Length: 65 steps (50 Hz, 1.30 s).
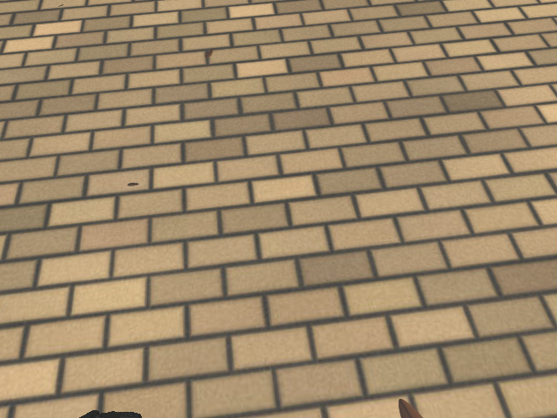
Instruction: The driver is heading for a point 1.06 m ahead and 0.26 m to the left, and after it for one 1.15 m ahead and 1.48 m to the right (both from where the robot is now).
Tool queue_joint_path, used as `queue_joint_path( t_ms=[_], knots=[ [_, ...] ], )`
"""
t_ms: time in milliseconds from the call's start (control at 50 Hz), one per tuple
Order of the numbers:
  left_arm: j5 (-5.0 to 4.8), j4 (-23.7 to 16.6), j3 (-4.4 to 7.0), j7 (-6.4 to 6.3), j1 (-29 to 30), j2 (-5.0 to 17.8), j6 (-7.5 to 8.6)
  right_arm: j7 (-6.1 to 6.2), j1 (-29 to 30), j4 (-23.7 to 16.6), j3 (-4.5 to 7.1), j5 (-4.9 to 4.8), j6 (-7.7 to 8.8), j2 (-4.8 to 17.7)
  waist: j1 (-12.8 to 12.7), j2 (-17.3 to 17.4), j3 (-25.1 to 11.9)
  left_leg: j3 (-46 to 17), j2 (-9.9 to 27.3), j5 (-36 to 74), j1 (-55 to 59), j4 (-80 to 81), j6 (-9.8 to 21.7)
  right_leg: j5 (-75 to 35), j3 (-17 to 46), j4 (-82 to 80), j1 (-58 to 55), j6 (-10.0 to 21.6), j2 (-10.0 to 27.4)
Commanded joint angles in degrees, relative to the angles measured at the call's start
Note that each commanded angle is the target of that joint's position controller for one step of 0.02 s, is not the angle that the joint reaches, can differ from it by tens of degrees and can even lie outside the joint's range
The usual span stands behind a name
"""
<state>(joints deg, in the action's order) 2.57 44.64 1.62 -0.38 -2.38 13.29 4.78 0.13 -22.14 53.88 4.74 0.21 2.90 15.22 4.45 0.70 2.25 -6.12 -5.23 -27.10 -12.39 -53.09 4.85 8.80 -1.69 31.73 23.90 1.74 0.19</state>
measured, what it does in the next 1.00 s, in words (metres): walks ahead, turning left: left foot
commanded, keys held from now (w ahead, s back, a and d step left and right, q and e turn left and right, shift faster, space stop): w+q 0.70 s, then w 0.30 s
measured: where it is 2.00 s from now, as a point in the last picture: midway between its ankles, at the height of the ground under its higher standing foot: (138, 252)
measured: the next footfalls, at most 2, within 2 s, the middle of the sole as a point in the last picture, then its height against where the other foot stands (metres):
left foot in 0.46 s outside the picture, level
right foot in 1.02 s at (220, 324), level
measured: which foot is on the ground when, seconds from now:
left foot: up 0.00-0.44, down 0.46-1.00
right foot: down 0.00-0.48, up 0.50-1.00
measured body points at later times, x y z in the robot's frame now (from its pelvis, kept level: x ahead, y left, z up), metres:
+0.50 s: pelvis +0.24 +0.05 -0.01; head +0.28 +0.07 +0.44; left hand +0.14 +0.29 -0.15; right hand +0.52 -0.11 -0.10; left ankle +0.31 +0.13 -0.73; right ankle +0.10 -0.11 -0.68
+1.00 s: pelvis +0.51 +0.14 +0.00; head +0.54 +0.16 +0.45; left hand +0.58 +0.45 -0.09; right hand +0.61 -0.12 -0.13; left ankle +0.31 +0.13 -0.73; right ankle +0.67 +0.12 -0.72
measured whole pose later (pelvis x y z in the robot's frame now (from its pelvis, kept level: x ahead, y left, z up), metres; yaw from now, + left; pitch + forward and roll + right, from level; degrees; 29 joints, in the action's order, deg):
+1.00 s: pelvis +0.51 +0.14 +0.00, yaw +31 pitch +2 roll +1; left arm 1.8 40.8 1.3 1.6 -2.7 13.8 2.4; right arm 0.7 -26.7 51.4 2.9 1.1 3.6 15.5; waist 4.7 -1.0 1.7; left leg -8.9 -7.0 -23.5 6.5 -17.2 6.1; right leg 5.7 -2.5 30.7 28.6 2.9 0.3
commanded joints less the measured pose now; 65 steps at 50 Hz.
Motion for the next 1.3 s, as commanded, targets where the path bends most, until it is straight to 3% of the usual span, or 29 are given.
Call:
queue_joint_path(
  t_ms=[20,60,120,240,340,400,440,460,480,500,520,540,560,580,620,680,800,900,960,1000,1020,1040,1060,1080,1100,1120,1160,1200,1300],
  knots=[
    [-0.35,-0.5,2.19,-0.3,-9.6,6.0,-0.27,-0.69,0.5,-4.5,0.63,0.81,0.18,4.2,-5.3,-3.1,-4.0,1.1,6.4,6.5,-24.8,-15.8,0.4,13.5,25.3,-18.8,-22.7,7.4,19.6],
    [-0.55,0.7,1.74,-0.54,-10.6,4.7,0.35,-1.77,2.3,-5.2,0.67,1.83,-0.95,3.3,-4.4,-6.7,-2.1,2.0,8.4,9.3,-22.4,-13.2,-0.9,1.1,14.6,-20.1,-18.5,5.3,15.5],
    [-1.48,2.4,2.05,-0.15,-14.0,5.3,1.82,-2.74,5.3,-7.0,0.33,1.78,-2.42,2.2,-3.8,-6.5,-2.7,3.1,8.7,12.3,-24.4,-13.2,-1.8,-11.9,7.8,-20.6,-19.4,5.9,15.2],
    [-1.35,4.1,2.34,0.02,-17.0,5.8,1.84,-4.34,17.1,-11.9,-1.01,1.73,-2.59,1.1,-5.2,-5.7,0.7,6.3,9.6,23.4,-27.8,0.4,-3.0,-15.1,-2.8,-23.0,-19.8,6.1,13.8],
    [-1.39,5.7,3.03,-0.49,-20.6,8.3,1.14,-5.05,24.7,-15.2,-1.84,2.01,-2.4,1.2,-6.9,-5.5,2.7,11.4,8.5,22.9,-22.7,13.7,-0.3,-19.6,-7.9,-21.7,-24.0,5.0,15.4],
    [-1.27,6.7,3.45,-0.95,-22.1,10.2,-0.19,-4.49,23.5,-15.5,-1.4,2.5,-2.46,2.4,-5.9,-6.5,0.9,14.6,4.5,14.9,-16.9,17.3,2.7,-39.9,-11.3,-12.8,-28.5,4.0,16.0],
    [-1.46,6.7,3.7,-1.04,-22.2,11.8,-1.39,-3.6,13.0,-12.7,-0.2,2.75,-1.83,4.3,-1.4,-6.0,-5.6,15.3,0.0,12.3,-4.1,21.3,5.7,-47.9,-13.0,4.6,-27.5,3.5,15.7],
    [-1.34,5.7,3.5,-0.93,-21.6,11.4,-1.67,-2.67,3.0,-9.5,1.18,3.3,-1.41,7.0,3.1,-2.6,-11.3,10.5,1.5,12.5,10.5,24.5,8.0,-36.9,-13.8,19.5,-18.5,1.7,14.5],
    [-1.79,1.9,2.0,-0.02,-23.4,4.8,-1.43,-1.75,0.8,-9.7,2.8,3.31,-1.39,13.6,0.9,9.7,-17.4,-15.3,19.3,6.3,28.7,26.3,13.8,6.6,-13.2,39.0,4.4,-1.4,8.2],
    [-1.36,-1.4,2.79,0.53,-18.3,8.0,-0.85,-1.22,-0.7,-11.4,3.29,1.41,-2.1,16.1,2.2,9.1,-21.1,-38.7,26.3,10.5,32.3,35.7,18.7,23.8,-2.4,49.7,16.3,-3.2,-0.2],
    [-1.34,-2.8,2.93,0.74,-11.7,8.8,-0.52,-0.7,0.4,-10.0,2.97,0.96,-2.55,14.6,2.4,2.7,-12.6,-28.0,23.8,16.0,28.1,36.5,16.6,17.2,2.3,49.4,22.1,-2.5,3.4],
    [-1.82,-2.6,2.34,0.78,-12.1,7.6,0.1,-0.36,3.4,-9.8,2.22,0.41,-2.31,11.5,-0.2,1.1,-6.3,-20.5,21.8,22.9,19.4,36.8,14.8,11.7,2.1,44.3,20.1,-2.1,5.7],
    [-1.48,-1.4,2.38,0.66,-13.5,7.4,0.0,-0.24,6.4,-10.0,1.59,0.37,-1.85,9.2,-3.1,-0.9,-3.4,-15.3,18.1,29.3,12.6,37.4,12.3,10.1,2.4,39.2,15.7,-2.2,7.3],
    [-0.38,-1.1,2.38,0.64,-15.1,7.2,-0.94,-0.08,8.4,-10.3,1.1,-0.09,-1.41,7.9,-5.3,-0.3,-2.5,-11.8,15.4,33.4,7.8,38.1,11.3,9.9,2.7,36.6,11.7,-2.8,7.8],
    [0.48,-0.8,2.35,1.04,-16.7,6.7,-2.85,-0.39,8.5,-10.5,0.66,-0.33,-0.24,7.0,-6.7,0.6,-4.1,-9.2,13.1,37.8,4.5,38.7,11.3,9.5,2.3,34.2,8.1,-3.9,7.6],
    [0.28,-2.6,2.15,1.39,-12.1,5.7,-3.86,-0.63,5.0,-9.7,1.12,-0.17,0.4,8.6,-5.7,0.8,-2.5,-9.1,11.6,33.6,2.7,41.0,11.0,4.3,1.6,28.6,11.0,-5.0,7.1],
    [-0.07,-5.9,1.59,1.84,-0.6,5.3,-3.44,-0.35,-2.8,-7.2,0.54,-0.16,0.91,7.5,-1.2,2.3,0.1,-9.2,11.8,35.7,10.4,41.8,8.3,-7.4,1.5,13.6,17.0,-4.4,5.8],
    [-0.69,-8.6,0.97,2.49,6.4,5.3,-2.45,0.52,-6.7,-5.4,0.12,0.6,1.13,8.0,1.1,2.7,1.7,-9.2,13.8,42.9,16.3,39.5,7.4,-7.9,0.0,4.6,15.2,-1.6,3.1],
    [-0.89,-7.6,1.46,2.14,1.2,6.7,-1.85,1.02,-4.1,-5.2,0.16,0.87,1.31,9.3,-2.5,3.7,1.2,-8.1,14.6,54.5,15.9,35.5,5.1,-2.6,-0.6,-0.3,4.4,1.5,0.3],
    [-1.01,-3.3,2.63,0.83,-12.4,8.8,-1.15,0.7,-2.6,-4.9,0.2,1.0,1.44,10.2,-8.8,2.1,-5.8,-4.9,11.5,64.6,13.9,19.8,3.3,-1.4,-1.9,-4.6,-12.9,3.9,-2.5],
    [0.03,-1.8,3.47,-0.09,-21.4,11.8,-0.65,0.43,-2.7,-5.9,-0.49,0.73,1.74,8.1,-12.4,-1.3,-12.3,-3.4,8.8,50.8,5.0,5.3,2.4,3.5,7.4,-5.4,-26.8,6.4,6.5],
    [1.03,-1.2,5.22,-0.14,-25.8,18.5,-0.83,0.1,-10.1,-6.7,-1.33,-1.5,1.7,3.0,-9.9,-15.3,-20.1,1.9,-2.1,13.7,-13.3,-16.9,-0.7,8.2,35.7,-9.4,-41.8,14.8,22.6],
    [-0.89,-0.8,4.4,0.67,-22.1,14.2,-1.53,0.33,-8.3,-5.8,-0.91,0.66,1.63,6.6,-8.3,-9.8,-16.4,-1.9,-1.6,-0.5,-19.9,-21.7,0.2,10.4,44.9,-15.8,-37.0,14.8,22.8],
    [-1.63,-1.6,3.5,0.88,-16.2,10.5,-1.64,0.11,-3.8,-6.4,-0.71,1.07,1.42,6.9,-6.2,-4.8,-7.0,-1.9,1.8,4.2,-21.6,-21.7,0.3,12.6,35.2,-16.4,-27.8,13.9,21.0],
    [-1.42,-1.8,2.73,1.15,-13.1,7.5,-1.38,-0.32,-0.5,-7.0,-1.12,1.22,1.46,6.2,-5.7,-1.3,-3.2,-1.1,4.0,7.5,-20.8,-18.6,0.2,8.7,28.2,-18.0,-21.7,12.5,18.2],
    [-1.28,-1.1,2.28,1.06,-12.5,6.4,-1.04,-0.69,0.9,-7.4,-1.21,1.38,1.07,5.5,-4.7,-2.6,-1.3,-0.1,5.7,8.6,-19.7,-15.8,0.0,4.1,22.6,-19.2,-18.2,11.0,15.5],
    [-1.59,0.6,1.89,1.01,-13.4,5.8,-0.22,-1.4,-0.4,-6.8,-1.61,2.15,-0.09,4.3,-3.1,-5.4,-1.2,1.5,7.0,9.9,-16.3,-12.7,-1.0,-3.7,16.2,-21.1,-14.4,9.7,12.4],
    [-2.08,2.2,2.14,1.28,-15.7,6.7,0.67,-1.8,0.7,-7.0,-1.89,2.33,-0.55,3.6,-2.9,-5.1,-1.2,3.1,7.9,11.6,-18.0,-10.6,-1.9,-9.0,13.3,-22.4,-14.7,10.4,11.8],
    [-2.41,5.0,2.07,1.42,-19.9,6.8,0.72,-2.28,13.4,-10.8,-2.95,2.04,-0.58,2.2,-5.1,-4.5,1.6,7.0,10.6,21.3,-24.4,3.4,-4.3,-13.9,7.0,-25.1,-17.3,9.8,9.0]
  ],
)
